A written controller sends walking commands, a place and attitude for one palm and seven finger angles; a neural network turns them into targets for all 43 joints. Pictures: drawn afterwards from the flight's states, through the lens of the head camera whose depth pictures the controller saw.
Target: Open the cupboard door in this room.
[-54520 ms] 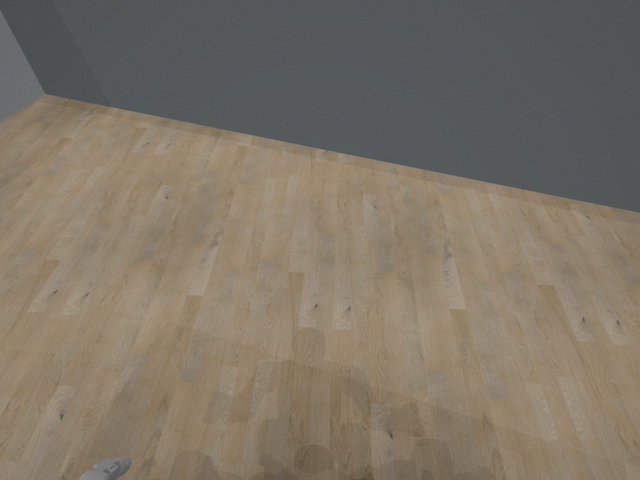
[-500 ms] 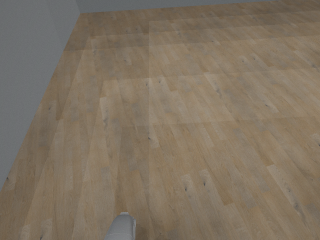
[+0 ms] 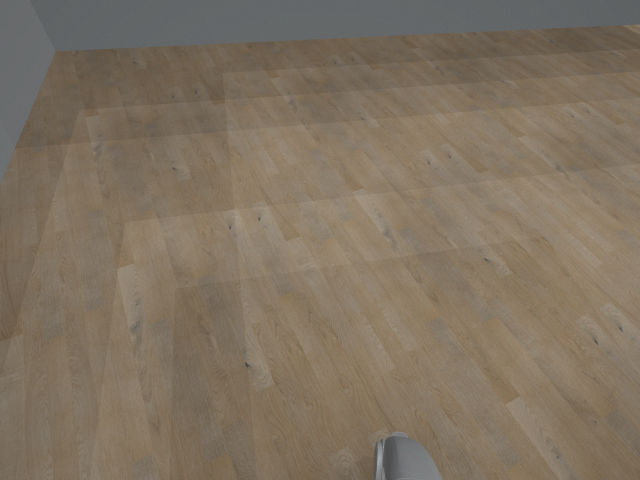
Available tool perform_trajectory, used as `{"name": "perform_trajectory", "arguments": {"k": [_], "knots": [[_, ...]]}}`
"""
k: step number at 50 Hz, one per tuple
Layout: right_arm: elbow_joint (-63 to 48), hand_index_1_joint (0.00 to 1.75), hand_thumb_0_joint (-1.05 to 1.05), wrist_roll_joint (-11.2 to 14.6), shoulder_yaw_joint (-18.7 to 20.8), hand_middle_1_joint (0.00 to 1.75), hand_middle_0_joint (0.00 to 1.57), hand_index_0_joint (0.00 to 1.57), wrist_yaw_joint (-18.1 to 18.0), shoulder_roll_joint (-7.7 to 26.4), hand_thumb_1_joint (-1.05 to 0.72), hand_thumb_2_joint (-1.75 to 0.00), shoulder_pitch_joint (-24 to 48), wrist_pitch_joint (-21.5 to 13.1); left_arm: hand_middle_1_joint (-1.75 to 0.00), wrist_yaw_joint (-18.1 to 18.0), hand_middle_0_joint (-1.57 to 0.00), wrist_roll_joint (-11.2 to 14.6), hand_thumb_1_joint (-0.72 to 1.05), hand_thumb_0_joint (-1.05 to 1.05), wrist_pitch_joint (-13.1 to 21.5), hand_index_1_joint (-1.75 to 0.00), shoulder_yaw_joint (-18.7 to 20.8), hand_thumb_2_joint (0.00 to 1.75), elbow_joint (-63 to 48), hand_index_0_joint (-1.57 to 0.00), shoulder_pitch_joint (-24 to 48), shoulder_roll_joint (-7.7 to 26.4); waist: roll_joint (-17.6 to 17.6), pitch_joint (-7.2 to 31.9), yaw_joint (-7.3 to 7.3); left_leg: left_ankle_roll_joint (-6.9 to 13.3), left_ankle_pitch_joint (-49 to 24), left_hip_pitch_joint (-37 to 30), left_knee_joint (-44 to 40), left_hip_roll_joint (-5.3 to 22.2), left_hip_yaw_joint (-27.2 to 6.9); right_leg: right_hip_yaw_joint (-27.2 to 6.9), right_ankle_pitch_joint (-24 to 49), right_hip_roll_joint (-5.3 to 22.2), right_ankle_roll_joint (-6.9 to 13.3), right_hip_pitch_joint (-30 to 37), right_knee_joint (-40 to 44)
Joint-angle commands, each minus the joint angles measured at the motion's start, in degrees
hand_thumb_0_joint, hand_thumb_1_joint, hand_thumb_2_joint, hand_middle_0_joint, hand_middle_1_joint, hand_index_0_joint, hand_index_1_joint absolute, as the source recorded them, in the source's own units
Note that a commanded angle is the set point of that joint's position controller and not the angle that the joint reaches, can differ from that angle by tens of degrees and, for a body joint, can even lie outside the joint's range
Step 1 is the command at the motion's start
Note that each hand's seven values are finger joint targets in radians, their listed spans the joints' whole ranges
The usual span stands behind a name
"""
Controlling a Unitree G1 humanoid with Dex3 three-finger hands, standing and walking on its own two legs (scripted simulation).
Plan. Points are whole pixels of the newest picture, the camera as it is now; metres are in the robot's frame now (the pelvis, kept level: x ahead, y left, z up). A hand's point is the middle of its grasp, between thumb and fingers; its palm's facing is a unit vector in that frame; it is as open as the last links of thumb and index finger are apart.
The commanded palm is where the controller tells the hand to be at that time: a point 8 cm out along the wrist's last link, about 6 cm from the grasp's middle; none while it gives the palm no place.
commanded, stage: turn to face it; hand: left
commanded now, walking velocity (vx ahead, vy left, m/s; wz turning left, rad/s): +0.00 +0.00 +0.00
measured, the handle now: out of the picture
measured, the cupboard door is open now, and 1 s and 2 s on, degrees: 46 46 46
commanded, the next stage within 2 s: none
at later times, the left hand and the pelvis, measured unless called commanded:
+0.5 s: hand (223, 381) +0.27 +0.17 -0.17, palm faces +0.17 -0.97 -0.18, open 7.2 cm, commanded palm none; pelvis +0.18 -0.01 -0.01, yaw +10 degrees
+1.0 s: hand (182, 400) +0.23 +0.23 -0.16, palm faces +0.42 -0.87 -0.28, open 7.4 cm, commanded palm none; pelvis +0.23 -0.01 +0.00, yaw +25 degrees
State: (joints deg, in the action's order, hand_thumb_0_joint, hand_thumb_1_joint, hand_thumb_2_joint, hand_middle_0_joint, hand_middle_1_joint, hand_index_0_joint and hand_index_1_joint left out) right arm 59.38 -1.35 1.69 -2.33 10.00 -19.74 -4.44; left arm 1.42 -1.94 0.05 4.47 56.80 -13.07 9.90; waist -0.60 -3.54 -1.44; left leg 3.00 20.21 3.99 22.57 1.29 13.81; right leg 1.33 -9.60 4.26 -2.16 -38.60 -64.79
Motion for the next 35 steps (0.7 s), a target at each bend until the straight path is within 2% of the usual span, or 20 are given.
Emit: {"name": "perform_trajectory", "arguments": {"k": [1,4,6,7,8,9,10,11,13,15,17,20,25,27,28,29,30,31,33,35], "knots": [[-1.32,0.30,0.00,0.24,0.25,0.30,0.20,0.20,-0.25,5.77,-0.90,-0.90,-6.03,-0.14,-0.30,0.86,-0.20,0.54,0.90,0.00,0.51,-0.30,-0.99,0.90,-3.71,-0.20,1.73,-0.71,10.61,-1.87,1.75,-0.94,-57.79,2.82,-4.00,11.36,0.33,7.78,5.53,-3.48,0.65,7.45,17.56],[0.75,0.30,0.00,0.21,0.29,0.30,0.20,0.20,-0.32,7.40,-0.90,-0.90,-8.52,0.58,-0.30,-0.27,-0.20,0.40,0.90,0.00,1.65,-0.30,-1.50,0.90,-2.55,-0.20,-1.03,0.89,8.34,1.95,0.52,0.09,-68.45,-1.12,2.97,13.28,-3.01,8.30,5.21,-6.36,3.24,16.11,24.12],[1.15,0.30,0.00,0.77,0.33,0.30,0.20,0.20,-0.35,8.09,-0.90,-0.90,-6.50,0.84,-0.30,-1.14,-0.20,0.32,0.90,0.00,2.31,-0.30,-1.42,0.90,-0.01,-0.20,-8.86,2.87,9.05,6.40,-3.58,-0.25,-64.96,-0.86,11.70,12.86,-4.45,7.06,8.79,-6.05,4.45,27.11,30.67],[1.09,0.30,0.00,1.23,0.33,0.30,0.20,0.20,-0.17,7.14,-0.90,-0.90,-5.72,0.97,-0.30,-1.66,-0.20,0.20,0.90,0.00,3.07,-0.30,-0.83,0.90,1.48,-0.20,-13.73,5.78,5.60,9.61,-6.08,-1.48,-52.42,5.34,21.91,10.37,-4.56,3.34,23.46,-1.56,5.50,38.09,34.72],[1.07,0.30,0.00,2.11,0.16,0.30,0.20,0.20,0.16,3.75,-0.90,-0.90,-9.71,1.06,-0.30,-2.46,-0.20,0.11,0.90,0.00,3.85,-0.30,0.27,0.90,2.53,-0.20,-17.09,11.38,-6.92,16.67,-5.80,-3.47,-8.64,19.78,39.03,1.67,-4.29,-15.14,52.05,15.45,12.06,53.59,32.31],[0.72,0.30,0.00,2.44,0.25,0.30,0.20,0.20,0.00,3.91,-0.90,-0.90,-11.75,2.00,-0.30,-2.49,-0.20,1.19,0.90,0.00,3.95,-0.30,-0.08,0.90,2.07,-0.20,-16.76,13.47,-10.11,21.20,-4.38,-3.42,17.95,18.97,51.37,-1.00,-11.48,-20.25,60.04,24.83,17.13,50.68,36.42],[0.50,0.30,0.00,2.31,0.13,0.30,0.20,0.20,-0.08,2.71,-0.90,-0.90,-9.42,3.07,-0.30,-3.11,-0.20,1.48,0.90,0.00,3.52,-0.30,-0.88,0.90,0.58,-0.20,-10.34,11.47,-7.88,14.46,-2.18,-3.18,15.56,20.20,52.11,2.03,-16.06,-15.45,46.20,23.59,16.39,42.06,40.86],[0.43,0.30,0.00,1.62,0.13,0.30,0.20,0.20,0.22,1.62,-0.90,-0.90,-7.01,3.77,-0.30,-3.36,-0.20,1.32,0.90,0.00,3.01,-0.30,-1.27,0.90,-0.86,-0.20,-6.22,9.53,-7.37,8.48,-1.63,-3.78,11.16,22.94,53.30,2.72,-15.32,-11.71,41.62,20.33,13.87,35.79,42.56],[1.03,0.30,0.00,1.21,0.30,0.30,0.20,0.20,0.65,1.09,-0.90,-0.90,-5.71,5.31,-0.30,-3.53,-0.20,1.70,0.90,0.00,2.70,-0.30,-1.83,0.90,-1.36,-0.20,-2.11,6.89,-5.16,4.69,1.58,-4.52,6.40,22.14,52.13,4.58,-15.02,-3.74,36.58,17.36,9.81,26.87,44.70],[1.40,0.30,0.00,1.03,0.45,0.30,0.20,0.20,1.26,-0.08,-0.90,-0.90,-7.67,6.51,-0.30,-3.58,-0.20,1.45,0.90,0.00,2.74,-0.30,-1.84,0.90,-2.65,-0.20,1.56,6.07,-4.87,4.64,4.27,-5.31,3.74,19.93,47.23,5.02,-13.60,2.76,27.50,15.47,7.93,22.02,46.69],[1.22,0.30,0.00,0.78,0.58,0.30,0.20,0.20,1.66,-0.47,-0.90,-0.90,-7.22,7.22,-0.30,-3.38,-0.20,1.39,0.90,0.00,2.81,-0.30,-1.63,0.90,-2.74,-0.20,1.87,5.37,-6.09,4.21,4.83,-5.99,1.45,20.58,44.18,4.65,-11.92,5.92,25.88,13.61,6.81,21.42,46.65],[-0.53,0.30,0.00,0.53,1.13,0.30,0.20,0.20,2.21,-0.86,-0.90,-0.90,-4.51,7.41,-0.30,-3.41,-0.20,0.93,0.90,0.00,2.48,-0.30,-0.56,0.90,-3.47,-0.20,1.38,5.05,-8.10,4.23,4.25,-6.36,0.44,22.39,37.60,4.58,-9.73,8.91,24.03,13.40,6.56,23.97,45.19],[-4.59,0.30,0.00,0.49,1.57,0.30,0.20,0.20,3.05,0.55,-0.90,-0.90,3.60,6.46,-0.30,-3.38,-0.20,0.29,0.90,0.00,1.43,-0.30,0.96,0.90,-4.23,-0.20,1.05,8.10,-10.35,2.63,1.73,-5.76,1.92,21.62,21.94,3.65,-6.58,9.82,21.76,16.45,6.55,28.17,38.69],[-5.00,0.30,0.00,0.17,2.12,0.30,0.20,0.20,3.19,2.97,-0.90,-0.90,1.74,6.25,-0.30,-3.13,-0.20,0.59,0.90,0.00,1.02,-0.30,1.45,0.90,-4.84,-0.20,1.32,9.21,-7.17,3.30,3.35,-5.19,-4.85,14.56,13.86,2.43,-5.86,11.55,15.97,15.94,4.19,25.40,32.66],[-4.44,0.30,0.00,-0.01,2.84,0.30,0.20,0.20,3.26,5.58,-0.90,-0.90,-2.08,6.02,-0.30,-2.95,-0.20,0.95,0.90,0.00,0.64,-0.30,1.37,0.90,-5.41,-0.20,1.87,9.03,-0.26,5.10,5.64,-4.25,-13.55,7.66,7.63,3.05,-8.47,12.71,8.73,14.27,1.98,21.49,25.04],[-4.80,0.30,0.00,-0.56,4.14,0.30,0.20,0.20,3.03,11.89,-0.90,-0.90,-5.26,5.41,-0.30,-2.60,-0.20,1.51,0.90,0.00,0.16,-0.30,0.92,0.90,-7.12,-0.20,0.90,5.63,19.50,7.23,6.43,2.41,-30.74,2.61,0.48,16.97,-29.69,14.03,-17.22,5.74,-2.70,10.43,10.78],[-4.66,0.30,0.00,-0.53,4.82,0.30,0.20,0.20,2.11,15.82,-0.90,-0.90,-7.30,5.50,-0.30,-2.83,-0.20,1.33,0.90,0.00,-0.39,-0.30,0.09,0.90,-9.97,-0.20,5.40,4.70,22.63,8.23,8.29,9.67,-42.61,2.85,-2.80,25.56,-41.63,6.34,-32.55,1.03,-3.76,4.35,-0.77],[-4.82,0.30,0.00,-0.54,4.84,0.30,0.20,0.20,1.79,16.03,-0.90,-0.90,-6.19,5.50,-0.30,-2.90,-0.20,0.89,0.90,0.00,-0.62,-0.30,0.23,0.90,-11.06,-0.20,6.88,5.86,14.06,8.92,7.40,11.08,-30.89,4.40,-3.08,25.58,-38.29,0.86,-28.21,2.01,-2.44,4.86,-5.78],[-6.87,0.30,0.00,-0.32,4.17,0.30,0.20,0.20,1.01,13.50,-0.90,-0.90,0.18,4.86,-0.30,-2.69,-0.20,0.39,0.90,0.00,-0.81,-0.30,0.93,0.90,-9.17,-0.20,7.24,5.87,14.69,6.96,4.79,6.33,-24.19,7.39,-3.30,18.45,-34.29,-1.47,-18.71,2.00,-3.25,1.27,-8.80],[-7.71,0.30,0.00,-0.03,3.35,0.30,0.20,0.20,0.68,11.81,-0.90,-0.90,3.18,4.19,-0.30,-2.03,-0.20,0.44,0.90,0.00,-0.87,-0.30,0.98,0.90,-7.13,-0.20,4.46,6.14,10.50,7.43,2.92,3.77,-28.80,5.83,-2.28,14.33,-27.66,-2.00,-11.68,1.67,-4.26,1.58,-8.50]]}}
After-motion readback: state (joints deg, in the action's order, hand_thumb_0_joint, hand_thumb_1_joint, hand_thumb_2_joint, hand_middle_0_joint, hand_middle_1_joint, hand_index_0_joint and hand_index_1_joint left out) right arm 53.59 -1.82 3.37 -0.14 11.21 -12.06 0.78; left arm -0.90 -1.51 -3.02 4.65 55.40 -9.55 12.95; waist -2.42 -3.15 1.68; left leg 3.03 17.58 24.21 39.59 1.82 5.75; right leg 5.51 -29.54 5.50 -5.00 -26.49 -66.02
